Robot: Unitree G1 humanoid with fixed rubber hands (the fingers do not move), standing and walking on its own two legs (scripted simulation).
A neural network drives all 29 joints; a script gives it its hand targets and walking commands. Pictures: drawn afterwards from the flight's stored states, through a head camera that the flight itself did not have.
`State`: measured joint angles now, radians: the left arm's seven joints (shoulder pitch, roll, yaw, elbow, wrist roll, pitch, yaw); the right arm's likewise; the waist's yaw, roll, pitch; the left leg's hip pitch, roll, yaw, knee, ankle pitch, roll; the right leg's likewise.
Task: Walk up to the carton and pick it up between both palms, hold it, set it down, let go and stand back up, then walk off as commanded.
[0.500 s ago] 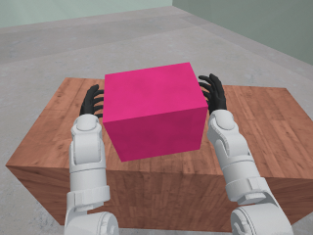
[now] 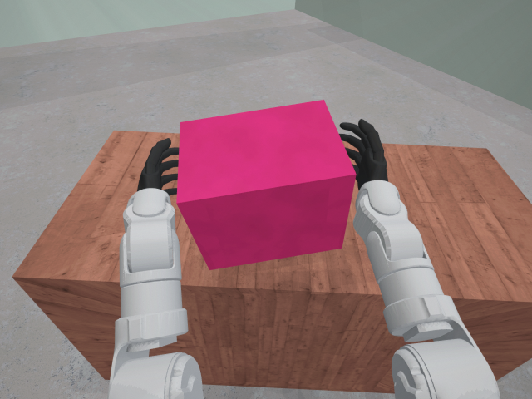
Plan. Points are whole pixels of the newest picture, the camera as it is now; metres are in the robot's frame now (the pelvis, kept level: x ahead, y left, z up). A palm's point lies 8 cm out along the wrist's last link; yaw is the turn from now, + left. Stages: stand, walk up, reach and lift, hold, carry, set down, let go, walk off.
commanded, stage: hold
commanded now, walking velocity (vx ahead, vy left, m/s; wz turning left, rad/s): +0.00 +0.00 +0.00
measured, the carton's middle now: (264, 188) +0.39 +0.00 +0.13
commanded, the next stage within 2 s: set down in 0.04 s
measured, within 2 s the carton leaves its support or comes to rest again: neither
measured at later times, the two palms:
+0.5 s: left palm (156, 211) +0.36 +0.17 +0.11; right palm (353, 177) +0.38 -0.13 +0.16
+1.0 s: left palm (169, 211) +0.37 +0.16 +0.10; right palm (358, 180) +0.39 -0.15 +0.14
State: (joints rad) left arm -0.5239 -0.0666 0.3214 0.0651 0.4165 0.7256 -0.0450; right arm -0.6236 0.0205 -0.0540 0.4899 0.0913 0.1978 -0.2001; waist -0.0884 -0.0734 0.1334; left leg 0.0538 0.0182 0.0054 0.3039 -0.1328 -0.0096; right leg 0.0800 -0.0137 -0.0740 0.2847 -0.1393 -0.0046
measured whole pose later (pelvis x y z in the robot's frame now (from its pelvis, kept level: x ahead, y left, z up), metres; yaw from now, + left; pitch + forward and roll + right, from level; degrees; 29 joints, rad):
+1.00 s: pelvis +0.04 +0.00 +0.00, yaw +0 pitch -10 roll +0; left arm -0.38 -0.11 0.31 0.25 0.37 0.42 0.00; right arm -0.54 0.01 -0.06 0.65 0.03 -0.14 -0.15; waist -0.06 -0.06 0.10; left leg 0.06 0.02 0.01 0.30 -0.18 -0.02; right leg 0.09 -0.01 -0.09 0.28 -0.19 -0.01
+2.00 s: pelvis +0.05 -0.01 +0.00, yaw -1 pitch +3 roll +0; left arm -0.55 -0.08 0.41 0.77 0.30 0.02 0.12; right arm -0.71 0.05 -0.42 1.03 -0.25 -0.29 -0.07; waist 0.03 -0.03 -0.02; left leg -0.18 0.05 0.04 0.32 -0.18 -0.02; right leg -0.15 0.00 -0.07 0.28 -0.17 -0.02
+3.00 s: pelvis +0.06 -0.01 -0.01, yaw -2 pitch +15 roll +0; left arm -0.67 -0.08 0.52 0.99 0.33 -0.26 0.15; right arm -0.76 0.03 -0.57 1.10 -0.41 -0.37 -0.05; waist 0.04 0.00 -0.09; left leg -0.46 0.06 0.07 0.38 -0.19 -0.03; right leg -0.44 0.01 -0.07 0.37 -0.19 -0.02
